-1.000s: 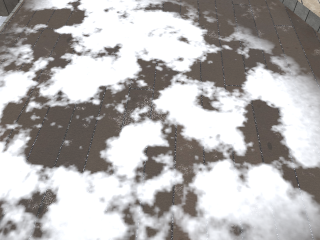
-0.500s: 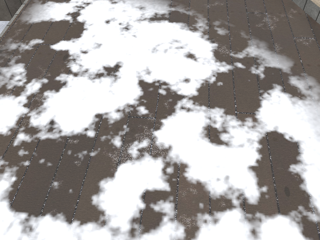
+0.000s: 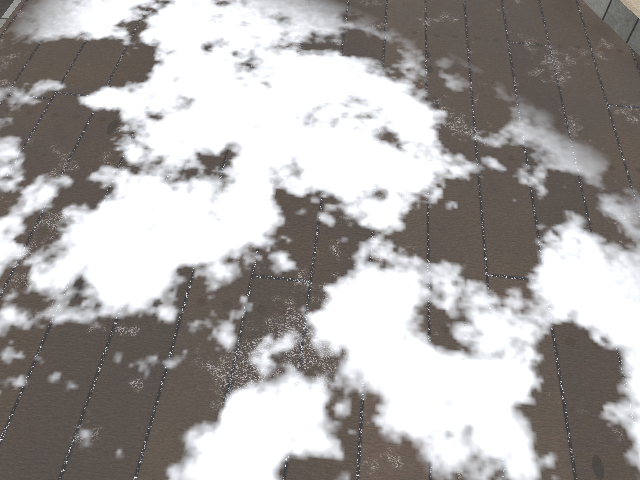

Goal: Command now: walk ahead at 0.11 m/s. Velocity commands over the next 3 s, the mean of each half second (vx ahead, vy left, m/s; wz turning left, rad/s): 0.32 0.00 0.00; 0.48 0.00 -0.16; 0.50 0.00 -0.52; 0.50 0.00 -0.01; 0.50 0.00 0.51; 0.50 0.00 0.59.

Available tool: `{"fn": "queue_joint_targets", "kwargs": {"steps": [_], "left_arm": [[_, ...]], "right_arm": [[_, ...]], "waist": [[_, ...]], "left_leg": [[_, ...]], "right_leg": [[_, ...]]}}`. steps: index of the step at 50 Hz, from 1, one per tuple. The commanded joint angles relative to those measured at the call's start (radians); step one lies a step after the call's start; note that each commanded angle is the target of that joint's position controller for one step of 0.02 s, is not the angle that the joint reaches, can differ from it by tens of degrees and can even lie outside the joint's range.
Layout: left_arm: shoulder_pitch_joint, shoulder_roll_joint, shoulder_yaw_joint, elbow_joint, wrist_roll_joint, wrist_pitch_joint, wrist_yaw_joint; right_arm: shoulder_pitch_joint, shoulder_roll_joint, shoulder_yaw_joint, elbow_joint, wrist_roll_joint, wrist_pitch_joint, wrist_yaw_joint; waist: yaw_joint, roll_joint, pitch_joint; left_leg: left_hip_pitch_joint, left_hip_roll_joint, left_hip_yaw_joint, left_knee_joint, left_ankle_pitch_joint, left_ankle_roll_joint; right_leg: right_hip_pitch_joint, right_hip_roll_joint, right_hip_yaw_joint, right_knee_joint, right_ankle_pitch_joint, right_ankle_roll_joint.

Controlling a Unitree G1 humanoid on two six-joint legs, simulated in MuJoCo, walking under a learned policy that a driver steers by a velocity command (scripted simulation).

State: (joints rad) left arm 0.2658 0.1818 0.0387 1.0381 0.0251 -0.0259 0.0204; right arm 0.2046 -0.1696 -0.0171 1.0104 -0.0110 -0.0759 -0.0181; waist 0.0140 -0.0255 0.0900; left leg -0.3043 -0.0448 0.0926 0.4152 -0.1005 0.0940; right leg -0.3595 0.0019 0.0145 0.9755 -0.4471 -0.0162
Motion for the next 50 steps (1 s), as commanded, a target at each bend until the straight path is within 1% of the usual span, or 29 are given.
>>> {"fn": "queue_joint_targets", "kwargs": {"steps": [1, 3, 5, 7, 12, 13, 14, 15, 16, 17, 19, 26, 31, 33, 34, 35, 36, 37, 38, 39, 40, 41, 43, 44, 45, 46, 47, 48, 50], "left_arm": [[0.198, -0.005, -0.006, 0.044, 0.002, 0.033, 0.01], [0.155, 0.037, -0.001, 0.036, 0.008, 0.04, 0.009], [0.081, 0.058, 0.003, 0.009, 0.016, 0.041, -0.005], [0.038, 0.05, 0.002, -0.009, 0.015, 0.031, -0.017], [0.203, 0.007, -0.005, 0.055, 0.002, -0.003, -0.009], [0.259, 0.037, 0.0, 0.07, 0.007, -0.012, 0.001], [0.327, 0.089, 0.007, 0.075, 0.011, -0.022, 0.011], [0.272, 0.175, 0.033, 0.068, -0.003, -0.019, 0.014], [0.184, 0.136, 0.027, 0.042, -0.009, -0.021, 0.015], [0.136, 0.121, 0.024, 0.025, -0.014, -0.031, 0.009], [0.146, 0.108, 0.024, 0.021, -0.016, -0.047, 0.005], [0.278, 0.087, 0.016, 0.049, -0.003, -0.073, 0.0], [0.306, 0.116, 0.022, 0.058, 0.002, -0.078, 0.002], [0.294, 0.125, 0.026, 0.06, 0.002, -0.076, 0.002], [0.27, 0.142, 0.03, 0.058, 0.003, -0.075, 0.001], [0.243, 0.147, 0.031, 0.056, -0.001, -0.072, -0.001], [0.241, 0.13, 0.025, 0.05, -0.006, -0.072, -0.005], [0.271, 0.051, 0.002, 0.009, -0.038, -0.071, -0.017], [0.291, 0.052, 0.01, 0.002, -0.036, -0.072, -0.017], [0.209, 0.108, 0.029, -0.008, -0.02, -0.065, -0.015], [0.139, 0.094, 0.029, -0.02, -0.01, -0.069, -0.021], [0.15, 0.049, 0.023, -0.017, -0.018, -0.064, -0.024], [0.154, 0.045, 0.029, -0.017, 0.008, -0.034, -0.038], [0.148, 0.039, 0.031, -0.023, 0.008, -0.023, -0.042], [0.122, 0.036, 0.033, -0.029, 0.007, -0.016, -0.042], [0.104, 0.018, 0.03, -0.046, 0.007, -0.008, -0.047], [0.065, 0.033, 0.034, -0.052, 0.005, -0.001, -0.05], [0.03, 0.026, 0.031, -0.079, 0.006, 0.002, -0.055], [-0.059, 0.034, 0.029, -0.111, 0.005, 0.002, -0.06]], "right_arm": [[0.039, -0.09, -0.004, -0.018, -0.013, -0.014, -0.005], [0.096, -0.155, -0.028, -0.001, -0.008, 0.005, 0.002], [0.103, -0.174, -0.042, -0.002, -0.003, 0.033, 0.008], [0.105, -0.161, -0.046, 0.001, -0.002, 0.05, 0.007], [0.069, -0.156, -0.061, -0.003, 0.017, 0.064, 0.003], [0.031, -0.118, -0.054, -0.026, 0.017, 0.063, 0.005], [0.011, -0.034, -0.035, -0.056, 0.018, 0.056, 0.011], [-0.011, -0.069, -0.042, -0.076, -0.003, 0.053, 0.016], [-0.023, -0.115, -0.051, -0.077, -0.025, 0.047, 0.029], [0.002, -0.114, -0.055, -0.065, -0.023, 0.041, 0.042], [0.022, -0.118, -0.063, -0.043, -0.029, 0.041, 0.054], [-0.178, -0.07, -0.049, -0.118, -0.019, 0.043, 0.053], [-0.267, -0.078, -0.041, -0.17, -0.013, 0.034, 0.054], [-0.246, -0.089, -0.045, -0.175, -0.014, 0.028, 0.05], [-0.18, -0.095, -0.051, -0.163, -0.012, 0.022, 0.045], [-0.046, -0.112, -0.063, -0.119, -0.011, 0.013, 0.038], [0.133, -0.154, -0.082, -0.06, -0.022, -0.001, 0.026], [0.302, -0.259, -0.108, -0.042, -0.05, -0.013, 0.014], [0.321, -0.303, -0.117, -0.033, -0.032, 0.0, 0.021], [0.202, -0.261, -0.104, -0.053, -0.019, 0.006, 0.023], [0.127, -0.176, -0.079, -0.066, -0.018, -0.005, 0.029], [0.065, -0.142, -0.069, -0.071, -0.014, -0.008, 0.027], [0.042, -0.086, -0.049, -0.063, -0.01, -0.021, 0.018], [0.072, -0.075, -0.045, -0.052, -0.012, -0.028, 0.015], [0.109, -0.067, -0.042, -0.038, -0.005, -0.035, 0.014], [0.123, -0.102, -0.048, -0.032, -0.005, -0.04, 0.009], [0.13, -0.087, -0.046, -0.029, -0.004, -0.04, 0.006], [0.152, -0.112, -0.047, -0.028, -0.007, -0.044, 0.005], [0.19, -0.09, -0.04, -0.016, -0.007, -0.047, 0.002]], "waist": [[0.045, 0.1, -0.149], [0.014, 0.135, -0.176], [-0.004, 0.163, -0.117], [-0.003, 0.14, -0.056], [0.067, 0.074, -0.009], [0.084, -0.011, 0.024], [0.087, -0.217, -0.026], [0.058, -0.245, 0.092], [0.007, -0.116, 0.131], [-0.026, -0.083, 0.1], [-0.038, -0.039, 0.054], [0.029, -0.061, 0.057], [0.053, -0.091, 0.063], [0.038, -0.09, 0.052], [0.002, -0.107, 0.025], [-0.064, -0.074, -0.038], [-0.126, -0.015, -0.152], [-0.165, 0.158, -0.304], [-0.146, 0.27, -0.396], [-0.102, 0.146, -0.26], [-0.079, 0.055, -0.115], [-0.036, 0.088, -0.099], [0.001, 0.121, -0.051], [0.006, 0.106, -0.041], [0.006, 0.081, -0.022], [0.018, 0.118, -0.035], [0.012, 0.088, -0.02], [0.013, 0.117, -0.016], [0.0, 0.072, 0.02]], "left_leg": [[0.041, 0.251, -0.167, -0.12, 0.592, 0.13], [0.052, 0.254, -0.227, -0.185, 0.105, 0.137], [-0.008, 0.271, -0.319, -0.294, -0.422, 0.13], [-0.052, 0.289, -0.356, -0.337, -0.525, 0.124], [-0.188, 0.223, -0.285, -0.24, -0.607, 0.074], [-0.291, 0.166, -0.22, -0.095, -0.584, 0.041], [-0.4, 0.049, -0.06, 0.232, -0.489, -0.005], [-0.519, 0.007, -0.035, 0.363, -0.35, -0.015], [-0.474, 0.067, -0.106, 0.43, -0.234, -0.019], [-0.448, 0.069, -0.113, 0.444, -0.177, -0.029], [-0.415, 0.074, -0.08, 0.501, -0.112, -0.055], [-0.446, 0.109, -0.039, 0.38, 0.001, -0.098], [-0.339, 0.095, -0.002, 0.211, -0.039, -0.055], [-0.258, 0.069, 0.024, 0.167, -0.096, -0.02], [-0.141, 0.047, 0.029, 0.136, -0.11, 0.0], [0.028, 0.011, 0.045, 0.081, -0.077, 0.018], [0.288, 0.03, 0.013, 0.067, -0.076, 0.043], [0.614, 0.328, -0.366, 0.0, -0.297, 0.119], [0.636, 0.496, -0.735, -0.181, -0.379, 0.17], [0.49, 0.461, -0.627, -0.188, -0.424, 0.142], [0.316, 0.413, -0.466, -0.184, -0.225, 0.093], [0.243, 0.382, -0.376, -0.233, -0.262, 0.072], [0.126, 0.322, -0.249, -0.278, -0.177, 0.04], [0.123, 0.313, -0.204, -0.279, -0.09, 0.042], [0.129, 0.283, -0.13, -0.268, 0.023, 0.018], [0.144, 0.303, -0.124, -0.284, 0.003, 0.033], [0.163, 0.268, -0.08, -0.291, 0.027, 0.014], [0.164, 0.306, -0.078, -0.296, 0.042, 0.033], [0.197, 0.298, -0.031, -0.299, 0.119, 0.039]], "right_leg": [[0.128, -0.011, -0.008, -0.145, 0.035, 0.016], [0.11, -0.005, -0.041, -0.172, 0.035, 0.001], [0.074, -0.008, -0.056, -0.184, 0.028, -0.018], [0.065, -0.009, -0.067, -0.217, 0.026, -0.028], [0.326, 0.036, -0.105, -0.563, 0.079, -0.093], [0.399, -0.039, 0.009, -0.695, -0.028, -0.12], [0.5, -0.278, 0.329, -0.861, -0.248, -0.159], [0.35, -0.399, 0.521, -0.97, -0.409, -0.216], [0.26, -0.364, 0.465, -0.974, -0.356, -0.204], [0.255, -0.318, 0.386, -0.966, -0.257, -0.177], [0.283, -0.252, 0.242, -0.942, -0.064, -0.156], [0.349, -0.219, 0.112, -0.907, 0.234, -0.183], [0.392, -0.238, 0.062, -0.839, 0.464, -0.178], [0.408, -0.244, 0.042, -0.779, 0.595, -0.165], [0.382, -0.25, 0.033, -0.707, 0.727, -0.152], [0.36, -0.22, -0.008, -0.553, 0.875, -0.134], [0.246, -0.164, -0.045, -0.333, 0.838, -0.11], [-0.076, -0.071, -0.098, 0.02, 0.466, -0.062], [-0.227, 0.052, -0.037, 0.265, -0.064, -0.063], [-0.273, -0.023, 0.044, 0.339, 0.008, -0.086], [-0.249, -0.067, 0.07, 0.294, 0.103, -0.098], [-0.223, -0.086, 0.04, 0.249, 0.152, -0.093], [-0.164, -0.108, 0.032, 0.2, 0.191, -0.083], [-0.169, -0.105, 0.026, 0.203, 0.206, -0.08], [-0.184, -0.107, 0.031, 0.189, 0.227, -0.083], [-0.223, -0.104, 0.012, 0.172, 0.26, -0.076], [-0.268, -0.104, 0.011, 0.175, 0.302, -0.075], [-0.299, -0.113, 0.009, 0.139, 0.333, -0.071], [-0.36, -0.112, -0.003, 0.062, 0.39, -0.062]]}}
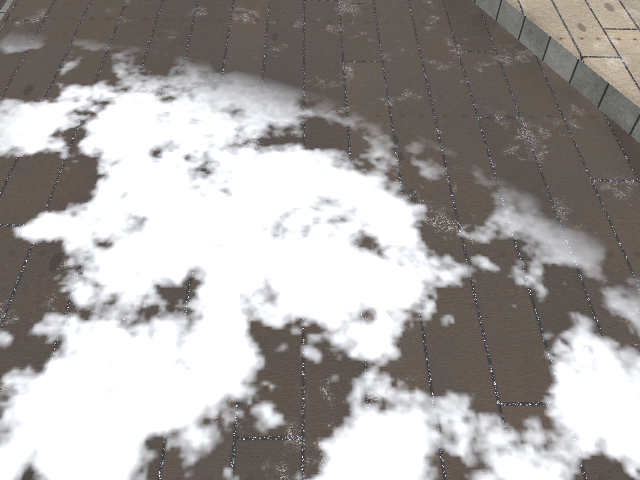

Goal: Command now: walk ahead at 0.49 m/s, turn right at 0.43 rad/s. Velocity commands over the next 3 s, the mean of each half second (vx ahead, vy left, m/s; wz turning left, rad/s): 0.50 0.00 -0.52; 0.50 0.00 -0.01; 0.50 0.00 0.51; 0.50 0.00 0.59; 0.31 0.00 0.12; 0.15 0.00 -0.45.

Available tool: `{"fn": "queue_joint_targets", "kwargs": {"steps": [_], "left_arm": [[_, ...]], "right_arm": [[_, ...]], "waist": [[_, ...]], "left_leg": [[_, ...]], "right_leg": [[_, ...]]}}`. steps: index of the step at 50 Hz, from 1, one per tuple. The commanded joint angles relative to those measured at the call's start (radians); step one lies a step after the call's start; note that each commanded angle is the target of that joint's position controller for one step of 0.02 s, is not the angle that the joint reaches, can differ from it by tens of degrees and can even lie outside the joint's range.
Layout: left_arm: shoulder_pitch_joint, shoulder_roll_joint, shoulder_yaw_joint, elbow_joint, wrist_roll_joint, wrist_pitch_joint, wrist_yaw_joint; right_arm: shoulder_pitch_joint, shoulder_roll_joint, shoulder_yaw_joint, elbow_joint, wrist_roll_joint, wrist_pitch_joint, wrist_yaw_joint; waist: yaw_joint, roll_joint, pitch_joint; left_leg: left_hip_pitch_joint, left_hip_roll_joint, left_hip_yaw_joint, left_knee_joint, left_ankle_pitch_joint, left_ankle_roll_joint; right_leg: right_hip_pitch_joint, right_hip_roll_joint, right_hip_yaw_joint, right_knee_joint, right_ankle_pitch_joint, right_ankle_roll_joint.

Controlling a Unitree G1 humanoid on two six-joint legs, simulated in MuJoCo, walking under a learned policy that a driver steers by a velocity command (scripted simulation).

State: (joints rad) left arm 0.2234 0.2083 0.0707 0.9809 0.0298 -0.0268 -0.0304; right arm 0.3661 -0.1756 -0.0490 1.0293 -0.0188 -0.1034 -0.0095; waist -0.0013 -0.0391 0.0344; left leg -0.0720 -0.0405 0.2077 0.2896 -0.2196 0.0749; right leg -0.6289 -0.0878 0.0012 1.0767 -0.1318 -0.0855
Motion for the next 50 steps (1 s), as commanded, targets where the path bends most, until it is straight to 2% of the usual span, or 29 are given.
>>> {"fn": "queue_joint_targets", "kwargs": {"steps": [1, 5, 8, 11, 12, 13, 14, 15, 16, 17, 18, 19, 20, 21, 23, 24, 28, 33, 34, 36, 39, 41, 42, 43, 44, 45, 46, 47, 50], "left_arm": [[-0.053, 0.005, -0.006, -0.066, -0.002, 0.001, -0.011], [-0.199, -0.013, -0.024, -0.132, -0.003, -0.005, -0.024], [-0.237, 0.003, -0.022, -0.159, -0.001, -0.006, -0.026], [-0.136, 0.042, -0.005, -0.138, 0.004, -0.001, -0.016], [-0.054, 0.062, 0.006, -0.116, 0.004, -0.003, -0.013], [0.061, 0.09, 0.022, -0.083, 0.01, -0.009, -0.007], [0.19, 0.164, 0.051, -0.054, 0.023, -0.013, 0.007], [0.166, 0.281, 0.077, -0.078, 0.022, -0.008, 0.016], [0.198, 0.261, 0.071, -0.08, 0.0, 0.008, 0.022], [0.127, 0.231, 0.061, -0.079, -0.009, 0.009, 0.032], [0.08, 0.181, 0.049, -0.081, -0.014, 0.004, 0.033], [0.041, 0.158, 0.041, -0.089, -0.021, -0.005, 0.033], [0.026, 0.138, 0.032, -0.092, -0.027, -0.018, 0.035], [0.027, 0.136, 0.028, -0.092, -0.03, -0.03, 0.035], [0.043, 0.157, 0.029, -0.092, -0.037, -0.044, 0.033], [0.081, 0.183, 0.034, -0.088, -0.033, -0.048, 0.031], [0.178, 0.171, 0.029, -0.077, -0.031, -0.044, 0.028], [0.269, 0.145, 0.011, -0.051, -0.025, -0.052, 0.036], [0.272, 0.157, 0.01, -0.05, -0.018, -0.054, 0.038], [0.285, 0.156, 0.004, -0.041, -0.008, -0.056, 0.043], [0.223, 0.187, 0.004, -0.042, 0.004, -0.064, 0.053], [0.206, 0.203, 0.006, -0.038, 0.01, -0.06, 0.055], [0.193, 0.196, 0.002, -0.049, 0.004, -0.061, 0.055], [0.284, 0.117, -0.017, -0.08, -0.034, -0.066, 0.044], [0.27, 0.159, -0.008, -0.084, -0.013, -0.073, 0.037], [0.17, 0.173, -0.006, -0.113, 0.006, -0.075, 0.034], [0.101, 0.175, -0.01, -0.134, 0.006, -0.085, 0.027], [0.072, 0.161, -0.012, -0.147, 0.005, -0.084, 0.022], [0.09, 0.125, -0.025, -0.168, 0.022, -0.043, 0.015]], "right_arm": [[0.035, -0.083, -0.007, -0.034, -0.001, -0.019, -0.008], [0.094, -0.108, -0.006, -0.015, 0.002, -0.019, -0.021], [0.126, -0.125, -0.009, 0.002, 0.0, -0.008, -0.03], [0.106, -0.165, -0.021, -0.002, -0.005, 0.009, -0.041], [0.096, -0.181, -0.027, -0.01, -0.007, 0.019, -0.04], [0.082, -0.194, -0.031, -0.022, -0.004, 0.027, -0.033], [0.059, -0.19, -0.031, -0.051, 0.001, 0.028, -0.024], [0.094, -0.074, -0.01, -0.138, 0.018, 0.02, 0.002], [-0.051, -0.15, -0.023, -0.169, 0.011, 0.007, 0.008], [-0.118, -0.147, -0.018, -0.202, 0.018, -0.01, 0.013], [-0.103, -0.151, -0.019, -0.193, 0.019, -0.019, 0.011], [-0.089, -0.147, -0.022, -0.184, 0.004, -0.007, 0.005], [-0.063, -0.136, -0.019, -0.181, -0.018, 0.014, 0.003], [-0.051, -0.124, -0.017, -0.183, -0.028, 0.035, 0.006], [-0.071, -0.113, -0.016, -0.193, -0.032, 0.064, 0.017], [-0.103, -0.112, -0.014, -0.217, -0.029, 0.068, 0.019], [-0.284, -0.131, -0.013, -0.278, -0.024, 0.073, 0.024], [-0.402, -0.122, 0.002, -0.312, -0.015, 0.068, 0.039], [-0.431, -0.115, 0.007, -0.328, -0.01, 0.065, 0.041], [-0.469, -0.126, 0.009, -0.344, -0.006, 0.059, 0.045], [-0.36, -0.151, -0.001, -0.323, 0.002, 0.051, 0.042], [-0.134, -0.19, -0.023, -0.245, 0.001, 0.044, 0.026], [0.025, -0.215, -0.035, -0.2, -0.014, 0.038, 0.016], [0.137, -0.335, -0.069, -0.189, -0.037, 0.039, 0.011], [0.078, -0.3, -0.065, -0.178, -0.001, 0.054, 0.028], [-0.031, -0.265, -0.057, -0.197, 0.018, 0.056, 0.035], [-0.091, -0.21, -0.044, -0.211, 0.015, 0.058, 0.038], [-0.102, -0.188, -0.036, -0.207, 0.009, 0.055, 0.035], [-0.081, -0.198, -0.035, -0.185, 0.015, 0.039, 0.025]], "waist": [[0.011, 0.079, 0.079], [-0.02, 0.1, 0.092], [-0.02, 0.104, 0.087], [0.037, 0.147, 0.011], [0.069, 0.152, -0.037], [0.119, 0.138, -0.098], [0.185, 0.059, -0.174], [0.095, -0.219, -0.255], [0.14, -0.023, -0.259], [0.105, 0.014, -0.124], [0.054, 0.092, -0.06], [0.013, 0.128, -0.024], [-0.016, 0.11, -0.021], [-0.032, 0.09, -0.034], [-0.04, 0.081, -0.034], [-0.03, 0.037, -0.019], [0.038, 0.007, 0.013], [0.092, -0.012, 0.014], [0.1, -0.042, 0.023], [0.108, -0.034, 0.042], [0.027, -0.061, 0.019], [-0.07, -0.027, -0.098], [-0.141, 0.001, -0.175], [-0.117, 0.211, -0.312], [-0.081, 0.232, -0.317], [-0.045, 0.138, -0.145], [-0.035, 0.057, -0.062], [-0.014, 0.027, -0.008], [0.035, 0.07, -0.007]], "left_leg": [[-0.028, 0.282, -0.121, -0.175, 0.25, 0.055], [0.03, 0.283, -0.029, -0.156, 0.432, 0.041], [0.136, 0.299, 0.021, -0.084, 0.638, 0.031], [0.207, 0.311, 0.064, 0.132, 1.038, 0.027], [0.207, 0.315, 0.066, 0.273, 1.072, 0.033], [0.141, 0.312, 0.07, 0.469, 0.973, 0.025], [-0.056, 0.283, 0.075, 0.767, 0.683, -0.003], [-0.538, 0.05, 0.019, 1.175, -0.301, -0.067], [-0.696, 0.027, -0.209, 1.244, -0.286, -0.06], [-0.744, 0.1, -0.244, 1.165, -0.172, -0.047], [-0.676, 0.134, -0.24, 1.054, -0.108, -0.044], [-0.605, 0.153, -0.241, 0.988, -0.092, -0.055], [-0.528, 0.162, -0.243, 0.946, -0.094, -0.071], [-0.496, 0.164, -0.245, 0.908, -0.106, -0.086], [-0.503, 0.163, -0.221, 0.841, -0.065, -0.107], [-0.513, 0.166, -0.215, 0.787, -0.043, -0.119], [-0.62, 0.157, -0.198, 0.598, 0.123, -0.131], [-0.641, 0.123, -0.158, 0.43, 0.23, -0.085], [-0.633, 0.12, -0.151, 0.39, 0.234, -0.072], [-0.622, 0.1, -0.133, 0.333, 0.21, -0.04], [-0.428, 0.044, -0.128, 0.261, 0.108, 0.026], [-0.192, -0.037, -0.094, 0.209, 0.063, 0.068], [0.043, 0.04, -0.187, 0.188, 0.076, 0.11], [0.353, 0.324, -0.654, 0.172, 0.009, 0.264], [0.375, 0.406, -0.992, -0.003, 0.004, 0.327], [0.232, 0.371, -0.871, -0.021, -0.115, 0.3], [0.095, 0.337, -0.75, -0.052, -0.084, 0.271], [-0.007, 0.29, -0.672, -0.076, -0.005, 0.241], [-0.151, 0.207, -0.553, -0.108, 0.141, 0.222]], "right_leg": [[-0.09, -0.015, -0.006, -0.097, 0.099, 0.011], [-0.023, 0.016, -0.101, -0.339, 0.156, 0.0], [0.017, 0.054, -0.148, -0.427, 0.098, -0.036], [0.164, 0.143, -0.196, -0.439, -0.051, -0.098], [0.249, 0.175, -0.199, -0.464, -0.097, -0.123], [0.406, 0.197, -0.178, -0.538, -0.093, -0.152], [0.629, 0.088, -0.001, -0.613, -0.172, -0.204], [0.953, -0.24, 0.578, -0.673, -0.105, -0.395], [0.957, -0.249, 0.71, -0.797, -0.158, -0.395], [0.84, -0.236, 0.559, -0.824, -0.121, -0.339], [0.708, -0.196, 0.471, -0.843, 0.006, -0.286], [0.606, -0.151, 0.386, -0.852, 0.125, -0.255], [0.533, -0.115, 0.333, -0.848, 0.252, -0.246], [0.505, -0.091, 0.302, -0.852, 0.279, -0.242], [0.477, -0.029, 0.242, -0.866, 0.271, -0.212], [0.454, -0.045, 0.255, -0.868, 0.327, -0.223], [0.534, -0.015, 0.251, -0.881, 0.317, -0.163], [0.69, -0.019, 0.196, -0.872, 0.441, -0.098], [0.704, -0.039, 0.196, -0.873, 0.437, -0.101], [0.759, -0.06, 0.173, -0.874, 0.483, -0.099], [0.761, -0.091, 0.112, -0.791, 0.759, -0.07], [0.767, -0.067, 0.053, -0.513, 0.96, -0.048], [0.613, -0.042, 0.029, -0.285, 0.783, -0.035], [0.269, 0.098, -0.039, 0.136, 0.283, 0.023], [0.056, 0.203, 0.026, 0.292, -0.35, 0.022], [-0.03, 0.119, 0.087, 0.312, -0.268, 0.013], [-0.027, 0.073, 0.081, 0.249, -0.189, 0.016], [0.004, 0.044, 0.076, 0.181, -0.166, 0.021], [0.1, 0.015, 0.056, 0.047, -0.172, 0.073]]}}
Over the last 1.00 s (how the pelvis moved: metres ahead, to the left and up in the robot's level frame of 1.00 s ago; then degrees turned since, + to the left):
0.33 0.05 0.01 -6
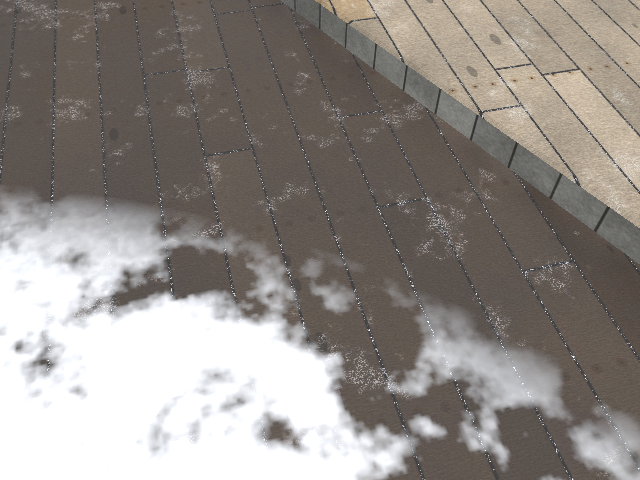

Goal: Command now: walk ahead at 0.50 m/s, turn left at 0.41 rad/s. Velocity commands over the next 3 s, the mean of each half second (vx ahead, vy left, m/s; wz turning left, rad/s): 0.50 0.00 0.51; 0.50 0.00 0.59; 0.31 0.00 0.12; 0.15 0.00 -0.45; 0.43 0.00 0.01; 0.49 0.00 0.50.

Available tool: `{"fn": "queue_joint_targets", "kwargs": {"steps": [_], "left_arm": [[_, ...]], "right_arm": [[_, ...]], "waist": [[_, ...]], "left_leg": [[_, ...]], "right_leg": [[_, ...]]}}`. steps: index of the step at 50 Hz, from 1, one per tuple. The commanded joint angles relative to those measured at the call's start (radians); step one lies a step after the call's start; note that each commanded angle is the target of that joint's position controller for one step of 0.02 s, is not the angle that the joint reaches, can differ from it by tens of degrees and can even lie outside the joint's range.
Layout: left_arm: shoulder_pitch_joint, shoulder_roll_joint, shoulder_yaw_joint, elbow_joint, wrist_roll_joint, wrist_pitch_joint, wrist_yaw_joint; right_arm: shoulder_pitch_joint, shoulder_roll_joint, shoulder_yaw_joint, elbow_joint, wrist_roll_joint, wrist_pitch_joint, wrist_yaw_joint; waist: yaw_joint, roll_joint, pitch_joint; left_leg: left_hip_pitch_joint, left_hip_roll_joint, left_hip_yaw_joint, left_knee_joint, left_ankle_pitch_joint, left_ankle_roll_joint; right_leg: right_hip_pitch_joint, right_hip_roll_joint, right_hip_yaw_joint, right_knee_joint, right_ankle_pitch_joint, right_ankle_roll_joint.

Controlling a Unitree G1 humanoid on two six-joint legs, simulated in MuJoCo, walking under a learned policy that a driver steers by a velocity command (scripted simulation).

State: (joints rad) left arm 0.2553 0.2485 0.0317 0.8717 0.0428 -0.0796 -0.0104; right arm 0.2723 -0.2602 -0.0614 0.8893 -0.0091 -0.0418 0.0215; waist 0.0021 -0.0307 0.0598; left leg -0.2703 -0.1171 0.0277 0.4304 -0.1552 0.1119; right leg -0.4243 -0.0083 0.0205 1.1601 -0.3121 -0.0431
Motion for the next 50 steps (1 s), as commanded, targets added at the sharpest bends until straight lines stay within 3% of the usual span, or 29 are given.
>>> {"fn": "queue_joint_targets", "kwargs": {"steps": [1, 3, 4, 8, 12, 15, 16, 17, 18, 19, 20, 21, 22, 23, 24, 26, 28, 34, 39, 41, 43, 44, 45, 46, 47, 48, 49, 50], "left_arm": [[0.043, 0.079, 0.012, -0.068, 0.009, 0.018, -0.006], [-0.044, 0.077, 0.009, -0.103, 0.009, 0.025, -0.007], [-0.086, 0.065, 0.004, -0.127, 0.006, 0.026, -0.008], [-0.237, 0.064, -0.003, -0.179, -0.004, 0.026, -0.014], [-0.34, 0.069, -0.011, -0.229, -0.013, 0.016, -0.016], [-0.288, 0.1, -0.005, -0.233, -0.018, 0.002, -0.01], [-0.216, 0.117, 0.003, -0.215, -0.019, -0.003, -0.004], [-0.102, 0.143, 0.014, -0.183, -0.016, -0.014, 0.007], [0.035, 0.208, 0.033, -0.168, 0.004, -0.026, 0.025], [0.111, 0.289, 0.052, -0.176, 0.027, -0.016, 0.039], [0.085, 0.29, 0.062, -0.166, 0.011, 0.003, 0.034], [0.025, 0.178, 0.04, -0.183, 0.002, 0.009, 0.028], [-0.018, 0.114, 0.024, -0.183, -0.006, 0.007, 0.022], [-0.035, 0.096, 0.018, -0.179, -0.003, 0.004, 0.021], [-0.02, 0.096, 0.016, -0.165, -0.005, -0.003, 0.023], [0.01, 0.109, 0.023, -0.144, -0.017, -0.02, 0.017], [0.038, 0.105, 0.025, -0.126, -0.026, -0.033, 0.011], [0.071, 0.127, 0.037, -0.094, -0.023, -0.028, 0.009], [0.143, 0.162, 0.048, -0.056, -0.024, -0.014, 0.018], [0.158, 0.185, 0.052, -0.043, -0.021, 0.0, 0.025], [0.166, 0.219, 0.058, -0.035, -0.021, 0.018, 0.03], [0.155, 0.221, 0.056, -0.045, -0.024, 0.026, 0.031], [0.175, 0.166, 0.039, -0.09, -0.032, 0.023, 0.024], [0.151, 0.109, 0.03, -0.167, -0.026, 0.016, 0.007], [0.02, 0.172, 0.041, -0.19, -0.013, 0.011, 0.005], [-0.003, 0.142, 0.03, -0.199, -0.028, 0.001, 0.002], [0.021, 0.131, 0.026, -0.182, -0.026, -0.004, 0.005], [0.03, 0.128, 0.027, -0.175, -0.01, 0.01, 0.005]], "right_arm": [[0.027, -0.124, -0.026, -0.041, 0.007, -0.027, -0.007], [0.075, -0.125, -0.027, -0.033, 0.012, -0.03, -0.009], [0.089, -0.149, -0.033, -0.033, 0.012, -0.027, -0.01], [0.168, -0.147, -0.04, -0.034, 0.012, -0.019, -0.011], [0.218, -0.155, -0.044, -0.042, -0.003, -0.011, -0.021], [0.171, -0.176, -0.052, -0.069, -0.01, -0.01, -0.031], [0.139, -0.187, -0.055, -0.082, -0.011, -0.011, -0.031], [0.117, -0.189, -0.054, -0.088, -0.003, -0.017, -0.024], [0.115, -0.144, -0.042, -0.108, 0.011, -0.027, -0.014], [0.177, -0.044, -0.019, -0.142, 0.044, -0.03, -0.014], [0.235, -0.103, -0.024, -0.147, 0.019, -0.017, -0.021], [0.186, -0.139, -0.031, -0.119, -0.004, -0.002, -0.023], [0.121, -0.124, -0.028, -0.125, -0.01, 0.001, -0.011], [0.098, -0.107, -0.026, -0.13, -0.014, 0.007, -0.001], [0.088, -0.103, -0.027, -0.137, -0.026, 0.018, 0.009], [0.077, -0.092, -0.023, -0.149, -0.029, 0.035, 0.024], [0.021, -0.086, -0.021, -0.17, -0.029, 0.042, 0.033], [-0.165, -0.054, 0.001, -0.243, -0.024, 0.041, 0.055], [-0.298, -0.054, 0.013, -0.297, -0.031, 0.036, 0.068], [-0.288, -0.064, 0.008, -0.302, -0.037, 0.036, 0.06], [-0.156, -0.092, -0.008, -0.27, -0.043, 0.03, 0.045], [0.011, -0.118, -0.025, -0.216, -0.051, 0.021, 0.032], [0.138, -0.22, -0.057, -0.192, -0.059, 0.02, 0.014], [0.098, -0.315, -0.079, -0.217, -0.024, 0.027, 0.006], [0.134, -0.292, -0.078, -0.217, -0.007, 0.037, -0.003], [0.096, -0.248, -0.066, -0.194, -0.002, 0.035, -0.013], [0.062, -0.192, -0.05, -0.186, -0.002, 0.029, -0.017], [0.011, -0.162, -0.039, -0.188, 0.005, 0.024, -0.017]], "waist": [[0.032, 0.068, -0.035], [0.011, 0.064, -0.003], [0.004, 0.09, -0.007], [-0.063, 0.085, -0.019], [-0.1, 0.1, -0.029], [-0.054, 0.119, -0.047], [-0.018, 0.126, -0.07], [0.041, 0.089, -0.124], [0.098, -0.003, -0.241], [0.089, -0.183, -0.353], [0.036, -0.244, -0.365], [0.025, -0.071, -0.223], [0.024, -0.004, -0.123], [0.009, -0.029, -0.086], [0.001, -0.067, -0.069], [-0.009, -0.086, -0.068], [-0.009, -0.061, -0.055], [0.012, -0.06, -0.017], [0.05, -0.054, 0.022], [0.037, -0.064, 0.001], [-0.024, -0.075, -0.091], [-0.101, -0.033, -0.187], [-0.139, 0.102, -0.312], [-0.081, 0.295, -0.386], [-0.143, 0.119, -0.334], [-0.103, 0.081, -0.207], [-0.051, 0.027, -0.121], [-0.007, 0.007, -0.087]], "left_leg": [[0.031, 0.265, -0.34, -0.254, 0.103, 0.181], [0.015, 0.229, -0.302, -0.267, 0.155, 0.16], [0.026, 0.232, -0.311, -0.272, 0.136, 0.16], [0.118, 0.211, -0.324, -0.237, 0.191, 0.114], [0.217, 0.225, -0.366, -0.155, 0.31, 0.106], [0.213, 0.238, -0.41, -0.076, 0.369, 0.067], [0.181, 0.23, -0.42, -0.023, 0.411, 0.049], [0.14, 0.184, -0.392, 0.105, 0.437, 0.025], [0.044, 0.122, -0.325, 0.334, 0.307, -0.003], [-0.236, -0.003, -0.183, 0.606, -0.22, -0.038], [-0.368, 0.016, -0.131, 0.746, -0.408, -0.032], [-0.399, 0.086, -0.14, 0.804, -0.314, -0.03], [-0.384, 0.114, -0.129, 0.773, -0.236, -0.039], [-0.36, 0.14, -0.119, 0.739, -0.199, -0.049], [-0.351, 0.155, -0.109, 0.723, -0.187, -0.059], [-0.339, 0.162, -0.093, 0.723, -0.155, -0.07], [-0.393, 0.168, -0.091, 0.718, -0.107, -0.075], [-0.425, 0.185, -0.038, 0.471, 0.099, -0.089], [-0.354, 0.163, 0.057, 0.251, 0.064, -0.034], [-0.283, 0.114, 0.099, 0.203, -0.034, 0.003], [-0.111, 0.033, 0.125, 0.161, -0.126, 0.051], [0.111, 0.007, 0.104, 0.083, -0.085, 0.083], [0.425, 0.213, -0.191, 0.045, -0.252, 0.158], [0.615, 0.466, -0.746, -0.089, -0.18, 0.282], [0.595, 0.446, -0.698, -0.124, -0.043, 0.272], [0.475, 0.426, -0.545, -0.119, 0.074, 0.252], [0.338, 0.373, -0.448, -0.126, 0.213, 0.208], [0.231, 0.311, -0.377, -0.155, 0.228, 0.167]], "right_leg": [[-0.106, -0.066, 0.022, -0.081, 0.023, 0.044], [-0.146, -0.071, -0.005, -0.175, 0.097, 0.07], [-0.165, -0.071, -0.01, -0.246, 0.138, 0.083], [-0.196, -0.054, -0.01, -0.417, 0.283, 0.101], [-0.194, -0.017, -0.007, -0.523, 0.27, 0.095], [-0.047, 0.012, 0.012, -0.63, 0.19, 0.065], [0.071, 0.031, 0.008, -0.664, 0.154, 0.05], [0.24, 0.032, 0.009, -0.733, 0.17, 0.025], [0.457, -0.124, 0.15, -0.765, 0.065, -0.024], [0.718, -0.391, 0.501, -0.818, -0.058, -0.098], [0.682, -0.463, 0.749, -0.87, -0.123, -0.169], [0.558, -0.41, 0.62, -0.875, -0.172, -0.154], [0.439, -0.345, 0.454, -0.901, -0.077, -0.131], [0.374, -0.298, 0.337, -0.928, 0.032, -0.104], [0.346, -0.272, 0.258, -0.937, 0.135, -0.096], [0.313, -0.257, 0.177, -0.959, 0.267, -0.106], [0.335, -0.247, 0.09, -0.967, 0.406, -0.102], [0.35, -0.229, -0.084, -1.005, 0.412, -0.1], [0.439, -0.257, -0.169, -0.967, 0.515, -0.072], [0.492, -0.263, -0.212, -0.864, 0.769, -0.055], [0.512, -0.262, -0.247, -0.614, 1.026, -0.047], [0.419, -0.241, -0.272, -0.384, 0.939, -0.024], [0.121, -0.196, -0.279, -0.063, 0.558, 0.016], [-0.247, 0.013, -0.175, 0.251, -0.237, 0.07], [-0.357, -0.022, -0.006, 0.29, -0.171, 0.062], [-0.367, -0.07, 0.004, 0.23, -0.08, 0.053], [-0.306, -0.104, 0.001, 0.118, -0.04, 0.049], [-0.236, -0.12, 0.008, 0.055, -0.034, 0.054]]}}
Over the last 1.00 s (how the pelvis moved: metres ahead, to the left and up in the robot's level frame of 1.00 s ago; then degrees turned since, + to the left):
0.56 -0.08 -0.01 -14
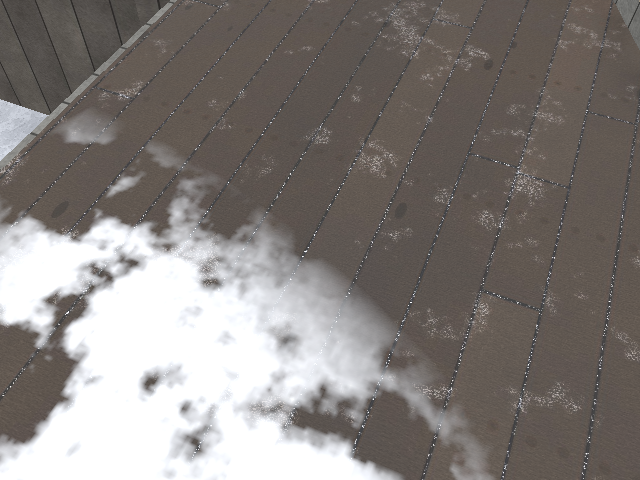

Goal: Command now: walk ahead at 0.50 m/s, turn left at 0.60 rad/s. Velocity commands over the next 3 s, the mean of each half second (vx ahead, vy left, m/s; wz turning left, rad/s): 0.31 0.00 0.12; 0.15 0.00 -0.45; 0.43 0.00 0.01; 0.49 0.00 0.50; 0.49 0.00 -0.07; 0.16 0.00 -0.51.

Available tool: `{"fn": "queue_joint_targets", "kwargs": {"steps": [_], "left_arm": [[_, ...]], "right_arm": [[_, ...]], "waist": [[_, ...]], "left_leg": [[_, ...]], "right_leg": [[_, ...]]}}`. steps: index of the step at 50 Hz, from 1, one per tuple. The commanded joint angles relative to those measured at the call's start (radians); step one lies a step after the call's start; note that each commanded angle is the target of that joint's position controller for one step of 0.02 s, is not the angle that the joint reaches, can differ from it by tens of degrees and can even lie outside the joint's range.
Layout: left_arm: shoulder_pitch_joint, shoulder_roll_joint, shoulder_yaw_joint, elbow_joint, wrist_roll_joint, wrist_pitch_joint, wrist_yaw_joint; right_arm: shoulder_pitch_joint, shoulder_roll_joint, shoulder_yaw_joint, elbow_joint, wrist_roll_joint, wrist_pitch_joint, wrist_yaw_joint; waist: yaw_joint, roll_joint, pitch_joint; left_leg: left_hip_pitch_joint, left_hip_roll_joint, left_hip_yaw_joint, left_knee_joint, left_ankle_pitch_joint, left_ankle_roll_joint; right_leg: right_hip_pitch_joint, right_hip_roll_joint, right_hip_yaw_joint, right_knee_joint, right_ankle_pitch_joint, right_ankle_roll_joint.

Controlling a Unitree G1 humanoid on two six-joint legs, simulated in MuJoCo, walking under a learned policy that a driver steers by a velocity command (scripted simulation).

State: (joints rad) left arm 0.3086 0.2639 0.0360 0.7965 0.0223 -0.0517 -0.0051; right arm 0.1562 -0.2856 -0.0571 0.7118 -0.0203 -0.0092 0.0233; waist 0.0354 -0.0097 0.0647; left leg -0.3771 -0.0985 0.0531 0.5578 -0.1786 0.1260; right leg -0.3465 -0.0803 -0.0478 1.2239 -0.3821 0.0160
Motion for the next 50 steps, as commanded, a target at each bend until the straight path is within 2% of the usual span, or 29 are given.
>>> {"fn": "queue_joint_targets", "kwargs": {"steps": [1, 3, 6, 8, 10, 14, 16, 18, 19, 20, 21, 22, 23, 24, 25, 26, 28, 33, 37, 39, 41, 42, 43, 44, 45, 46, 47, 48, 50], "left_arm": [[0.023, 0.109, 0.019, -0.095, 0.023, 0.001, -0.002], [0.022, 0.102, 0.021, -0.094, 0.031, 0.027, -0.007], [-0.047, 0.076, 0.015, -0.107, 0.025, 0.034, -0.016], [-0.125, 0.066, 0.01, -0.128, 0.021, 0.029, -0.014], [-0.15, 0.054, 0.004, -0.123, 0.016, 0.024, -0.016], [-0.206, 0.046, -0.004, -0.124, 0.0, 0.014, -0.017], [-0.179, 0.058, -0.001, -0.11, 0.003, 0.009, -0.015], [-0.045, 0.09, 0.013, -0.06, 0.009, -0.002, -0.008], [0.041, 0.106, 0.02, -0.033, 0.012, -0.015, -0.005], [0.139, 0.18, 0.036, -0.021, 0.016, -0.023, 0.003], [0.102, 0.254, 0.058, -0.035, 0.001, -0.012, -0.001], [0.092, 0.199, 0.053, -0.045, -0.047, 0.001, -0.01], [0.023, 0.166, 0.049, -0.06, -0.045, 0.01, -0.009], [-0.055, 0.127, 0.04, -0.076, -0.035, 0.026, -0.005], [-0.043, 0.106, 0.032, -0.069, -0.033, 0.032, -0.003], [-0.044, 0.109, 0.035, -0.059, -0.029, 0.04, 0.0], [-0.056, 0.133, 0.047, -0.064, -0.016, 0.048, -0.001], [-0.044, 0.164, 0.068, -0.071, -0.008, 0.071, -0.002], [-0.045, 0.173, 0.08, -0.077, -0.001, 0.089, -0.002], [-0.043, 0.179, 0.087, -0.077, 0.0, 0.096, -0.005], [-0.074, 0.179, 0.091, -0.085, 0.001, 0.104, -0.011], [-0.108, 0.175, 0.092, -0.092, -0.003, 0.108, -0.012], [-0.146, 0.159, 0.09, -0.103, -0.009, 0.108, -0.008], [-0.125, 0.097, 0.077, -0.108, -0.02, 0.101, -0.001], [-0.105, 0.032, 0.058, -0.139, -0.028, 0.083, -0.001], [-0.163, 0.134, 0.074, -0.137, 0.01, 0.069, -0.002], [-0.132, 0.144, 0.08, -0.115, 0.01, 0.063, -0.016], [-0.066, 0.132, 0.076, -0.084, 0.014, 0.059, -0.028], [-0.022, 0.114, 0.069, -0.054, 0.027, 0.057, -0.043]], "right_arm": [[0.105, -0.129, -0.038, -0.021, 0.017, -0.017, -0.019], [0.119, -0.122, -0.035, -0.01, 0.021, -0.036, -0.013], [0.169, -0.137, -0.037, 0.015, 0.016, -0.047, -0.011], [0.209, -0.122, -0.031, 0.037, 0.017, -0.051, -0.011], [0.235, -0.107, -0.023, 0.058, 0.019, -0.053, -0.016], [0.267, -0.099, -0.009, 0.088, 0.008, -0.051, -0.028], [0.252, -0.101, -0.005, 0.097, -0.001, -0.048, -0.037], [0.213, -0.121, -0.01, 0.098, 0.0, -0.046, -0.049], [0.187, -0.136, -0.013, 0.093, 0.009, -0.046, -0.052], [0.191, -0.124, -0.008, 0.054, 0.012, -0.053, -0.057], [0.353, -0.035, 0.006, 0.054, 0.033, -0.047, -0.053], [0.312, -0.093, 0.003, 0.072, -0.008, -0.029, -0.054], [0.233, -0.098, 0.0, 0.06, -0.014, -0.02, -0.05], [0.195, -0.094, 0.003, 0.054, -0.013, -0.013, -0.047], [0.135, -0.101, -0.002, 0.037, -0.019, 0.001, -0.045], [0.159, -0.082, 0.002, 0.033, -0.017, 0.018, -0.043], [0.183, -0.06, 0.01, 0.04, -0.014, 0.037, -0.043], [0.091, -0.062, 0.01, 0.012, -0.009, 0.053, -0.053], [0.036, -0.064, 0.011, -0.007, 0.001, 0.047, -0.059], [0.046, -0.07, 0.012, -0.013, -0.001, 0.033, -0.055], [0.091, -0.07, 0.015, -0.009, 0.007, 0.017, -0.053], [0.146, -0.063, 0.016, 0.006, 0.011, 0.008, -0.056], [0.224, -0.07, 0.013, 0.028, 0.008, -0.001, -0.066], [0.256, -0.15, -0.005, 0.038, 0.0, -0.01, -0.082], [0.201, -0.259, -0.029, 0.01, -0.017, -0.011, -0.084], [0.139, -0.233, -0.034, 0.017, -0.033, -0.012, -0.079], [0.101, -0.159, -0.014, 0.015, -0.02, -0.021, -0.07], [0.066, -0.124, -0.004, 0.015, -0.012, -0.031, -0.06], [0.093, -0.111, -0.001, 0.027, -0.003, -0.048, -0.05]], "waist": [[-0.012, 0.045, -0.097], [0.003, 0.04, -0.093], [-0.016, 0.031, -0.062], [-0.04, 0.047, -0.02], [-0.057, 0.06, -0.045], [-0.094, 0.082, -0.061], [-0.077, 0.093, -0.06], [-0.014, 0.086, -0.089], [0.04, 0.052, -0.122], [0.062, -0.037, -0.227], [-0.035, -0.255, -0.357], [-0.018, -0.104, -0.381], [-0.024, -0.054, -0.254], [-0.043, -0.02, -0.184], [-0.036, -0.009, -0.104], [-0.061, -0.038, -0.103], [-0.07, -0.056, -0.135], [-0.032, -0.097, -0.134], [-0.008, -0.113, -0.112], [-0.01, -0.126, -0.137], [-0.039, -0.142, -0.126], [-0.08, -0.137, -0.106], [-0.132, -0.121, -0.072], [-0.129, 0.065, -0.053], [-0.097, 0.295, -0.08], [-0.072, 0.139, 0.01], [-0.027, 0.079, 0.021], [0.007, 0.084, 0.009], [-0.003, 0.132, -0.005]], "left_leg": [[0.264, 0.282, -0.383, -0.298, 0.315, 0.167], [0.212, 0.243, -0.342, -0.315, 0.36, 0.173], [0.201, 0.22, -0.305, -0.371, 0.284, 0.15], [0.214, 0.216, -0.272, -0.341, 0.513, 0.127], [0.271, 0.195, -0.201, -0.3, 0.703, 0.074], [0.348, 0.205, -0.157, -0.26, 0.766, 0.017], [0.378, 0.231, -0.156, -0.208, 0.812, 0.01], [0.406, 0.233, -0.146, -0.061, 0.91, -0.009], [0.384, 0.197, -0.113, 0.095, 0.831, -0.029], [0.234, 0.128, -0.074, 0.359, 0.478, -0.055], [-0.043, -0.049, -0.031, 0.698, -0.406, -0.11], [-0.091, -0.006, -0.113, 0.748, -0.401, -0.109], [-0.134, 0.028, -0.128, 0.77, -0.345, -0.117], [-0.143, 0.059, -0.125, 0.718, -0.308, -0.125], [-0.13, 0.079, -0.118, 0.666, -0.289, -0.132], [-0.094, 0.084, -0.113, 0.621, -0.267, -0.14], [-0.048, 0.074, -0.094, 0.562, -0.247, -0.153], [-0.078, 0.079, -0.097, 0.393, -0.214, -0.166], [-0.065, 0.068, -0.109, 0.287, -0.208, -0.162], [-0.008, 0.049, -0.098, 0.225, -0.249, -0.153], [0.115, 0.018, -0.085, 0.102, -0.296, -0.125], [0.225, 0.005, -0.078, -0.022, -0.268, -0.101], [0.36, 0.013, -0.076, -0.194, -0.215, -0.074], [0.429, 0.19, -0.254, -0.347, -0.365, -0.042], [0.428, 0.49, -0.675, -0.477, -0.624, 0.049], [0.249, 0.494, -0.696, -0.484, -0.643, 0.092], [0.198, 0.417, -0.601, -0.47, -0.566, 0.066], [0.212, 0.354, -0.495, -0.457, -0.465, 0.036], [0.228, 0.287, -0.364, -0.457, -0.375, 0.017]], "right_leg": [[-0.244, -0.051, 0.075, -0.037, 0.033, 0.006], [-0.22, -0.043, 0.063, -0.094, 0.04, 0.024], [-0.271, -0.043, 0.044, -0.22, 0.176, 0.035], [-0.28, -0.038, 0.034, -0.332, 0.244, 0.035], [-0.251, -0.012, 0.01, -0.421, 0.315, 0.017], [-0.176, 0.04, -0.017, -0.559, 0.38, -0.03], [-0.12, 0.07, -0.01, -0.61, 0.32, -0.062], [0.008, 0.118, -0.004, -0.702, 0.285, -0.1], [0.123, 0.108, 0.014, -0.811, 0.429, -0.12], [0.337, -0.069, 0.207, -0.753, 0.866, -0.177], [0.565, -0.339, 0.537, -0.703, 1.373, -0.399], [0.51, -0.302, 0.578, -0.772, 1.253, -0.408], [0.394, -0.251, 0.489, -0.81, 1.051, -0.382], [0.284, -0.204, 0.443, -0.872, 0.809, -0.349], [0.187, -0.147, 0.397, -0.901, 0.791, -0.307], [0.141, -0.113, 0.364, -0.917, 0.723, -0.287], [0.092, -0.075, 0.34, -0.931, 0.608, -0.27], [0.068, -0.044, 0.416, -0.979, 0.19, -0.243], [0.063, -0.035, 0.492, -0.989, 0.033, -0.222], [0.057, -0.026, 0.537, -1.003, -0.119, -0.222], [-0.016, -0.006, 0.566, -1.017, -0.23, -0.205], [-0.09, 0.024, 0.557, -1.01, -0.267, -0.177], [-0.194, 0.081, 0.519, -0.981, -0.308, -0.117], [-0.3, 0.165, 0.392, -0.749, -0.318, -0.058], [-0.421, 0.294, 0.183, -0.445, -0.189, -0.039], [-0.425, 0.179, 0.237, -0.337, -0.027, -0.039], [-0.351, 0.174, 0.248, -0.288, 0.057, -0.039], [-0.329, 0.179, 0.227, -0.239, 0.105, -0.03], [-0.319, 0.174, 0.18, -0.17, 0.137, -0.021]]}}
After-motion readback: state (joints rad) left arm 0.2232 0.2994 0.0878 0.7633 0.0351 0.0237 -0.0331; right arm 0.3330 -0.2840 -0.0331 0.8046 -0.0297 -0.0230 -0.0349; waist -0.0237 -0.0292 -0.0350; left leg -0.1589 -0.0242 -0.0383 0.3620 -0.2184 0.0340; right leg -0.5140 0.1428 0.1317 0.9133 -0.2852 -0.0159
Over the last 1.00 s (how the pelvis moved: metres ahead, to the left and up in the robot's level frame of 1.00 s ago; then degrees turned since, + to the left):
0.49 0.11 -0.01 36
